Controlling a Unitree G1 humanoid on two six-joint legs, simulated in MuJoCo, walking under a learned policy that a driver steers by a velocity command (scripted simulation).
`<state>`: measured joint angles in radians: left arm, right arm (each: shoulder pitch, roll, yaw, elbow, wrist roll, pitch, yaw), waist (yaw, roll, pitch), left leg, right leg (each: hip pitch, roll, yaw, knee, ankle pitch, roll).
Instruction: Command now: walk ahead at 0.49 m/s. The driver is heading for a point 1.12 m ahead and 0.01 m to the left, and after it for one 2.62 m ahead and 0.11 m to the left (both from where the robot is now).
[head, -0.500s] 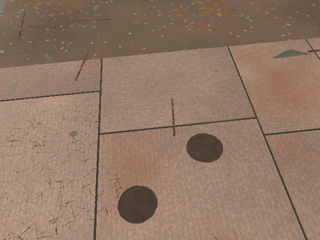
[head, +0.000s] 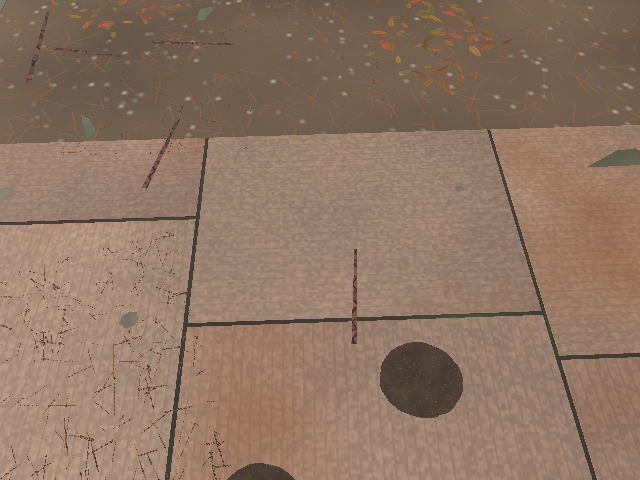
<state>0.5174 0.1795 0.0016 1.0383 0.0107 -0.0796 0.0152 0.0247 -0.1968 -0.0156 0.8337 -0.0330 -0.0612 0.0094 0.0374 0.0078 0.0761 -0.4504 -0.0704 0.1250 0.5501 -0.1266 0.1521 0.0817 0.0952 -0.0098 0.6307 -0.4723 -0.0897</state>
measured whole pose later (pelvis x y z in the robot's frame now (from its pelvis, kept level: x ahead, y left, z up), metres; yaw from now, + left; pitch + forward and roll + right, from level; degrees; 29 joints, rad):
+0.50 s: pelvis +0.27 -0.02 +0.02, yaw +1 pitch +1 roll +1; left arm -0.01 0.19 0.01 0.84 0.02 -0.04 -0.03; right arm 0.50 -0.18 -0.01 1.08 -0.02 -0.09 -0.01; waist -0.09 -0.02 0.06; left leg 0.13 -0.08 0.05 0.20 -0.35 0.07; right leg -0.53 -0.03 -0.07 0.58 -0.09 -0.07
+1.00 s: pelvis +0.53 -0.04 +0.03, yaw +1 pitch +0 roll -1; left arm 0.49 0.16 0.02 1.07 0.02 -0.10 0.00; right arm 0.03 -0.19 -0.02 0.90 -0.02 -0.04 0.03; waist 0.07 0.03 0.05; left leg -0.59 0.07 0.06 0.65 -0.03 0.05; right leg 0.09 0.09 -0.08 0.17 -0.27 -0.08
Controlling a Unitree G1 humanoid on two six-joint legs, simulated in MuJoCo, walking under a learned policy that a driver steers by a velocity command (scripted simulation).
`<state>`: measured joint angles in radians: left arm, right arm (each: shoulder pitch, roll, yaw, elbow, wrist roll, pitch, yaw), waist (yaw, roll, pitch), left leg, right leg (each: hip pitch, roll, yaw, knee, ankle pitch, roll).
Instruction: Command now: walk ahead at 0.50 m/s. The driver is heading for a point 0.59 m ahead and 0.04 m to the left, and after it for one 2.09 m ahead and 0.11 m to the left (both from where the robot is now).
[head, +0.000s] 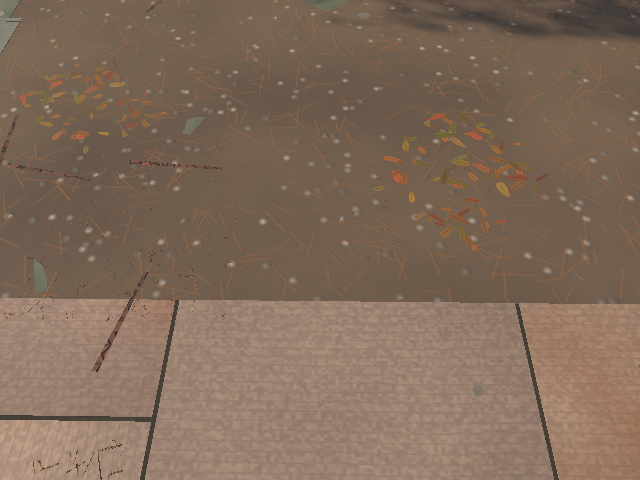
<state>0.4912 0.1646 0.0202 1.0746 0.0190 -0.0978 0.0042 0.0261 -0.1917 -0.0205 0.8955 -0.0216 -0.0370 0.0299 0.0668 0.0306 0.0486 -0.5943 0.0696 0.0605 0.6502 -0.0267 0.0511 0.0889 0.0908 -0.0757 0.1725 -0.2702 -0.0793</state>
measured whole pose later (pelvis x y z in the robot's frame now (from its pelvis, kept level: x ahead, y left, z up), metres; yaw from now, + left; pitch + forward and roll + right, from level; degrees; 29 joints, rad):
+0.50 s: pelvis +0.26 +0.04 +0.00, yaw +0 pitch +0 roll +1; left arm 0.09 0.20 0.04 0.93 0.02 -0.03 -0.03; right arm 0.47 -0.16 -0.03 1.07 -0.01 -0.10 0.00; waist -0.05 -0.04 0.04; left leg 0.04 -0.09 0.08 0.18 -0.22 0.09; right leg -0.63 -0.10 -0.03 0.75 -0.03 -0.03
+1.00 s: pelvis +0.53 -0.01 +0.01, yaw +0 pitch +0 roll -1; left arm 0.44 0.18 0.04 1.07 0.01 -0.09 0.00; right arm 0.14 -0.21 -0.05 0.94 -0.03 -0.03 0.03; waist 0.03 0.04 0.03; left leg -0.62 0.12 0.01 0.88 -0.10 0.03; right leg -0.03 0.09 -0.09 0.22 -0.19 -0.10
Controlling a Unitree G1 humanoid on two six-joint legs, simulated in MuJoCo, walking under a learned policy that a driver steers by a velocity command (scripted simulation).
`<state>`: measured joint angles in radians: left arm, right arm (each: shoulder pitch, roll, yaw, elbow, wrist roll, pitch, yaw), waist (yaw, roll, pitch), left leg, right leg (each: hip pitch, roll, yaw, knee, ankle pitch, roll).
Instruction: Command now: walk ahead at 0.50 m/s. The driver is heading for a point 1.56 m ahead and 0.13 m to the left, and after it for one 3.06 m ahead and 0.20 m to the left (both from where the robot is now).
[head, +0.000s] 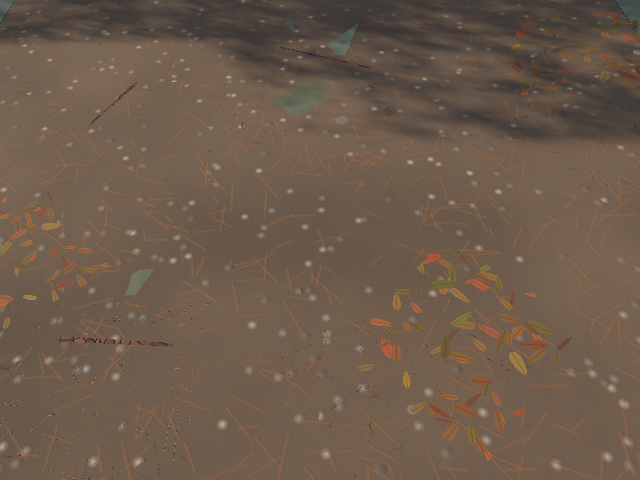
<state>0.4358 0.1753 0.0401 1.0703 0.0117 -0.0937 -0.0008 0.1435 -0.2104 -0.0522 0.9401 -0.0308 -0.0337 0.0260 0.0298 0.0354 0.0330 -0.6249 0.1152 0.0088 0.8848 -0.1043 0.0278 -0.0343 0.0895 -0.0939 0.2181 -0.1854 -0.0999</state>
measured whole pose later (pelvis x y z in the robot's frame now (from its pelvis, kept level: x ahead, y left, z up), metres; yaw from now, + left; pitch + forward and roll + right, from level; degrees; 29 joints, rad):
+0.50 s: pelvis +0.27 +0.06 +0.00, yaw +0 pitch -1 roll +0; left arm 0.21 0.22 0.06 0.97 0.04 -0.04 -0.02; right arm 0.38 -0.19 -0.05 1.05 -0.01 -0.09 0.00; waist -0.01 -0.04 0.03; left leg -0.10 -0.08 0.10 0.27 -0.17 0.10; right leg -0.58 -0.10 0.00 1.02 -0.19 -0.05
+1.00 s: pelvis +0.54 +0.01 +0.00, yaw +0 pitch -1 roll +0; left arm 0.28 0.21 0.06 1.01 0.01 -0.09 0.00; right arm 0.27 -0.21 -0.06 0.98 -0.03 -0.06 0.01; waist 0.00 0.03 0.05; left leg -0.47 0.06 0.00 1.11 -0.28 0.07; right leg -0.19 0.06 -0.11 0.36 -0.16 -0.10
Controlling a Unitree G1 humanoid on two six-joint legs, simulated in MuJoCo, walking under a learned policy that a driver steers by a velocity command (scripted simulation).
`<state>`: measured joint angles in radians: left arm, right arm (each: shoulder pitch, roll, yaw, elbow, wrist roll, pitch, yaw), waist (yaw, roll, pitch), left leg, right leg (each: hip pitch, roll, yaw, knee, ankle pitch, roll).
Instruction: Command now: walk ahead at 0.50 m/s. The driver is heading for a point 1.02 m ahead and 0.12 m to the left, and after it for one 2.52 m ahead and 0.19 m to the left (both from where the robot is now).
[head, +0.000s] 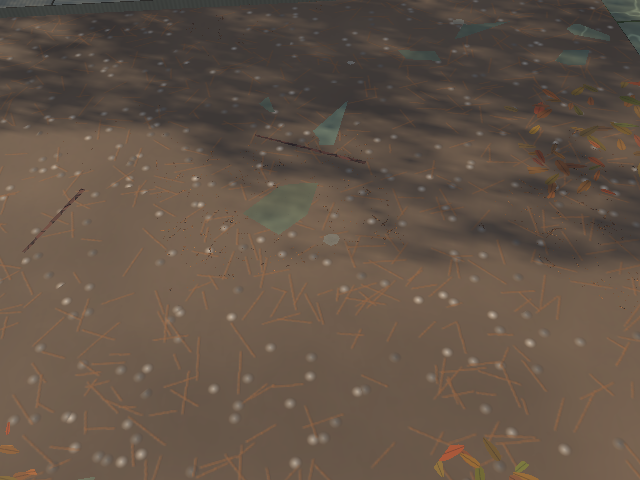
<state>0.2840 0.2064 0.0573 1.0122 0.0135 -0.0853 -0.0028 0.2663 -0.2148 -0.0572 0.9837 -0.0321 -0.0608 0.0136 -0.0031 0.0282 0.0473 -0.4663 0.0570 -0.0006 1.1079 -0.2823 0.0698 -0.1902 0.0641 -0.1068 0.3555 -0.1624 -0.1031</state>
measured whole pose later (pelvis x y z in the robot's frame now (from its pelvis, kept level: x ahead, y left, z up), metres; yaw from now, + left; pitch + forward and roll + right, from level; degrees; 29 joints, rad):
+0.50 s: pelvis +0.27 +0.05 -0.01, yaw +0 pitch +0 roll +0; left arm 0.33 0.20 0.05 1.02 0.02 -0.07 0.01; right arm 0.17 -0.21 -0.06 0.95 -0.02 -0.08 0.01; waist 0.02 -0.02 0.07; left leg -0.31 -0.04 0.11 0.46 -0.16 0.09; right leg -0.33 0.01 -0.01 1.16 -0.38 -0.07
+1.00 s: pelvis +0.38 +0.03 +0.00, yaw +0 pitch -2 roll +0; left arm 0.22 0.14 0.01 1.07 0.00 -0.02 0.04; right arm 0.30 -0.15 0.00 1.09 -0.01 -0.02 -0.04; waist -0.02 0.02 0.03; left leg -0.06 -0.03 0.09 0.39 -0.30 0.05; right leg -0.24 0.02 -0.06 0.44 -0.17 -0.05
